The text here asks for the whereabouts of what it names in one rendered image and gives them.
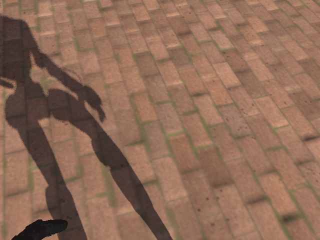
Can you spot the robot left hand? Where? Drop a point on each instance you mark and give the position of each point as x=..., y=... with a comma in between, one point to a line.
x=41, y=229

